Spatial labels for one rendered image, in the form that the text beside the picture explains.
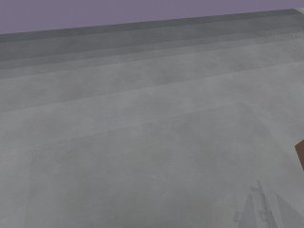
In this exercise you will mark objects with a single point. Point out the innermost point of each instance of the cupboard door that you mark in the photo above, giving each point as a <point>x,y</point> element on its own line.
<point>299,148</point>

